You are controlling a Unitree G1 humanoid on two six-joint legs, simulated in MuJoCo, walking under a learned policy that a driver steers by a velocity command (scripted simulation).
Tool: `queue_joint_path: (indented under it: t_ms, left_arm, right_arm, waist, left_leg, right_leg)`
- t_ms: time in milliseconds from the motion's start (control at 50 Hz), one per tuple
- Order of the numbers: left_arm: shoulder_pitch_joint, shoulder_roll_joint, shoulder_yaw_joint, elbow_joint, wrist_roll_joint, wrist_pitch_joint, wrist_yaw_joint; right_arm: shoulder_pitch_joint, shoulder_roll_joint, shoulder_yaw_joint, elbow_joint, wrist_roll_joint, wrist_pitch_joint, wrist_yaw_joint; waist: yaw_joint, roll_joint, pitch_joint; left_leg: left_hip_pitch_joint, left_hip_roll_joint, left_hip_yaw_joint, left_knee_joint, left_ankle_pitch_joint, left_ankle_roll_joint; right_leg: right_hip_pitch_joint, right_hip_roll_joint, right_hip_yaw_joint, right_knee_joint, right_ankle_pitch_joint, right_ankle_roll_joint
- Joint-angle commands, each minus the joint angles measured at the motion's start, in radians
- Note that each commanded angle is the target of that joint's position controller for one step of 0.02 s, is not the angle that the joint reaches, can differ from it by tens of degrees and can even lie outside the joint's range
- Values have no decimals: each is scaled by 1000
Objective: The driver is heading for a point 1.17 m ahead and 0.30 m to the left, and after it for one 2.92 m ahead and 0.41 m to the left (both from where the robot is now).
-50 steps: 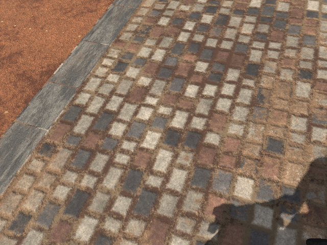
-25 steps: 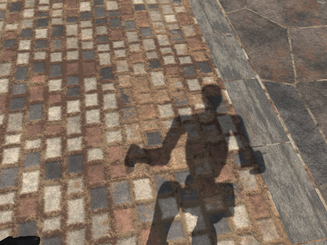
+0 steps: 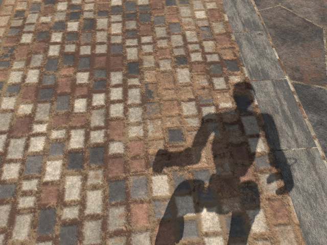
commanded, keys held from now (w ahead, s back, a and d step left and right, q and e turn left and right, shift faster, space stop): q+shift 0.10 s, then w+q+shift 0.46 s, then w+shift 0.20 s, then w+e+shift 0.24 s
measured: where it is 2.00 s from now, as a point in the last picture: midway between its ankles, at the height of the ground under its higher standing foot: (60, 84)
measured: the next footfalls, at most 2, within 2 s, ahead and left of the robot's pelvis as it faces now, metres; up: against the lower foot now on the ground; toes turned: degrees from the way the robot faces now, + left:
left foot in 0.16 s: +0.04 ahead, +0.13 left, +0.00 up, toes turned +12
right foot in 0.60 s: +0.40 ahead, +0.03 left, +0.00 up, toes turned +35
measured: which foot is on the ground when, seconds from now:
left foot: up 0.00-0.14, down 0.16-0.62, up 0.64-1.00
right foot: down 0.00-0.14, up 0.16-0.58, down 0.60-1.00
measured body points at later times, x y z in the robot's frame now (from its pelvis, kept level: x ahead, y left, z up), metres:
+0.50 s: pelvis +0.15 +0.07 +0.00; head +0.16 +0.11 +0.45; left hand +0.23 +0.39 -0.09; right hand +0.28 -0.20 -0.09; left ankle +0.00 +0.12 -0.74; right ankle +0.33 -0.04 -0.69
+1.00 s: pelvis +0.48 +0.26 -0.02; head +0.52 +0.28 +0.42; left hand +0.22 +0.38 -0.14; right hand +0.84 +0.28 -0.06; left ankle +0.55 +0.42 -0.73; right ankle +0.37 +0.02 -0.73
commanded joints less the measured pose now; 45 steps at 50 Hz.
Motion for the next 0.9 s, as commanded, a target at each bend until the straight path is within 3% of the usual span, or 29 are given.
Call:
queue_joint_path:
  t_ms: [20, 100, 120, 140, 160, 180, 200, 220, 240, 260, 320, 340, 360, 400, 500, 540, 560, 580, 600, 620, 640, 660, 680, 700, 720, 760, 800, 840, 900]
  left_arm:
    - [-16, 186, 63, -51, -8, -11, 2]
    - [-33, 214, 80, -38, -44, -25, -27]
    - [-17, 208, 82, -25, -54, -28, -32]
    - [15, 180, 78, -12, -54, -34, -38]
    - [-35, 106, 52, -34, -30, -39, -46]
    - [-150, 67, 31, -144, -22, -59, -42]
    - [-225, 146, 48, -148, -52, -93, -53]
    - [-224, 174, 56, -148, -67, -117, -65]
    - [-170, 184, 62, -116, -48, -132, -67]
    - [-147, 186, 65, -97, -23, -143, -65]
    - [-134, 157, 61, -63, -11, -149, -73]
    - [-61, 96, 20, -12, 85, -76, -97]
    - [-59, 95, 21, -15, 75, -44, -102]
    - [-125, 115, 16, -39, 39, -23, -101]
    - [-271, 142, 8, -86, 12, -45, -98]
    - [-208, 159, 11, -79, 0, -55, -89]
    - [-131, 175, 16, -64, -4, -61, -80]
    - [39, 204, 31, -19, 0, -71, -66]
    - [262, 268, 54, 38, 18, -85, -46]
    - [439, 394, 79, 59, 55, -89, -29]
    - [320, 386, 74, 51, 52, -90, -41]
    - [196, 262, 49, 24, 48, -85, -49]
    - [175, 197, 34, 30, 41, -85, -54]
    - [185, 165, 22, 52, 39, -89, -55]
    - [215, 146, 11, 81, 38, -98, -53]
    - [269, 125, 2, 130, 26, -119, -58]
    - [324, 135, 0, 167, 10, -133, -62]
    - [321, 145, -2, 183, -5, -136, -64]
    - [329, 192, 9, 203, -8, -139, -65]
  right_arm:
    - [-89, -31, 4, -141, -3, -12, 27]
    - [-38, -72, -20, -164, 0, 12, 46]
    - [4, -70, -27, -151, 7, 15, 41]
    - [104, -103, -47, -117, 14, 11, 30]
    - [266, -198, -82, -74, 27, -2, 17]
    - [298, -323, -94, -106, 3, -53, 28]
    - [269, -231, -65, -115, -9, -95, 36]
    - [216, -188, -42, -118, -12, -116, 30]
    - [165, -161, -30, -132, -3, -123, 24]
    - [118, -143, -20, -139, 1, -119, 13]
    - [111, -143, -11, -155, -15, -114, -16]
    - [139, -200, -29, -104, -68, -95, 9]
    - [159, -185, -28, -100, -61, -89, 22]
    - [196, -159, -19, -90, -45, -89, 35]
    - [222, -190, -30, -80, -46, -99, 21]
    - [162, -194, -30, -91, -45, -109, 17]
    - [124, -199, -30, -96, -47, -114, 18]
    - [89, -196, -26, -94, -50, -123, 20]
    - [79, -153, -12, -88, -48, -135, 27]
    - [89, -43, 17, -135, -24, -148, 25]
    - [129, -10, 39, -149, -15, -147, 21]
    - [124, -53, 39, -102, -32, -134, 18]
    - [88, -79, 35, -88, -55, -128, 33]
    - [51, -85, 34, -87, -67, -125, 49]
    - [10, -69, 40, -99, -78, -122, 61]
    - [-32, -48, 53, -111, -77, -111, 76]
    - [-110, -43, 63, -143, -84, -111, 80]
    - [-220, -55, 78, -192, -98, -118, 88]
    - [-339, -13, 112, -230, -80, -134, 105]
  waist:
    - [49, -171, -117]
    - [14, -170, -124]
    - [-3, -145, -151]
    - [-32, -82, -188]
    - [-101, 145, -173]
    - [-115, 345, -159]
    - [-145, 177, -107]
    - [-99, 173, -43]
    - [-50, 101, -27]
    - [-21, 84, -14]
    - [-5, 73, -27]
    - [-2, 102, -26]
    - [-6, 100, -18]
    - [-34, 115, 10]
    - [-88, 127, 32]
    - [-40, 141, 22]
    - [8, 151, 4]
    - [101, 127, -62]
    - [205, 17, -187]
    - [239, -325, -344]
    - [132, -451, -293]
    - [82, -219, -171]
    - [75, -87, -124]
    - [67, -62, -86]
    - [68, -94, -43]
    - [65, -138, 3]
    - [58, -117, 36]
    - [40, -102, 63]
    - [60, -102, 78]
  left_leg:
    - [-5, 36, 18, -140, 22, 16]
    - [138, 0, 83, -332, 82, 82]
    - [238, -36, 114, -396, 116, 112]
    - [413, -70, 98, -431, 73, 160]
    - [616, 56, -161, -554, -51, 271]
    - [690, 297, -864, -802, -476, 507]
    - [669, 344, -898, -892, -650, 510]
    - [604, 322, -835, -885, -589, 467]
    - [544, 278, -734, -851, -474, 421]
    - [483, 230, -634, -838, -353, 387]
    - [399, 129, -474, -840, -153, 352]
    - [333, 42, -386, -835, -104, 318]
    - [303, 25, -376, -831, -97, 320]
    - [279, 33, -418, -847, -102, 332]
    - [356, 63, -514, -813, -77, 343]
    - [321, 76, -551, -796, -27, 324]
    - [275, 79, -559, -765, 66, 311]
    - [224, 51, -517, -625, 271, 288]
    - [132, -44, -405, -306, 387, 254]
    - [-93, -185, -246, 89, 101, 211]
    - [-249, -194, -215, 259, -84, 212]
    - [-269, -112, -206, 326, 33, 223]
    - [-240, -71, -179, 292, 101, 217]
    - [-219, -44, -176, 242, 127, 213]
    - [-226, -35, -187, 207, 136, 205]
    - [-258, -43, -200, 164, 157, 193]
    - [-339, -56, -193, 116, 178, 180]
    - [-335, -8, -71, -43, 235, 153]
    - [-10, -36, 36, -297, 320, 151]
  right_leg:
    - [131, -275, 98, -86, 477, -206]
    - [105, -303, 40, 7, 464, -153]
    - [57, -290, 7, 47, 286, -120]
    - [-53, -246, -28, 154, 10, -85]
    - [-327, -138, -112, 489, -242, -19]
    - [-735, 74, 56, 769, -413, 25]
    - [-821, 27, 218, 835, -338, -9]
    - [-812, 8, 231, 804, -251, -39]
    - [-752, -14, 228, 750, -177, -44]
    - [-688, -27, 227, 657, -90, -35]
    - [-540, 18, 177, 504, 118, 22]
    - [-484, 19, 117, 509, 132, 51]
    - [-465, 26, 100, 490, 131, 70]
    - [-470, 24, 100, 424, 145, 103]
    - [-422, 32, 136, 188, 130, 100]
    - [-265, 33, 152, 123, 100, 70]
    - [-132, 43, 144, 101, 58, 54]
    - [79, 58, 116, 82, 43, 33]
    - [348, -7, 173, 75, -26, 3]
    - [569, -259, 595, -100, -602, -48]
    - [480, -356, 1018, -302, -724, -89]
    - [361, -349, 915, -252, -661, -114]
    - [277, -300, 747, -219, -522, -122]
    - [214, -247, 612, -224, -409, -120]
    - [176, -206, 527, -243, -327, -120]
    - [165, -177, 440, -268, -198, -121]
    - [185, -176, 401, -289, -60, -155]
    - [152, -153, 343, -339, 100, -182]
    - [-21, -133, 266, -426, 389, -178]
